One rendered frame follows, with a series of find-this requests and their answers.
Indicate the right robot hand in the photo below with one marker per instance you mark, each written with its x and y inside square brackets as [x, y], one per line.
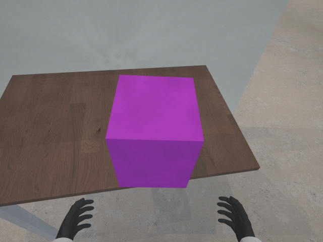
[240, 223]

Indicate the left robot hand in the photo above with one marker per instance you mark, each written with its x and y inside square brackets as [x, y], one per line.
[69, 226]

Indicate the carton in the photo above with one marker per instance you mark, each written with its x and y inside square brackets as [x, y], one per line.
[154, 134]

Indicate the table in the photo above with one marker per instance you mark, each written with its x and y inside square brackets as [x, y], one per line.
[52, 137]

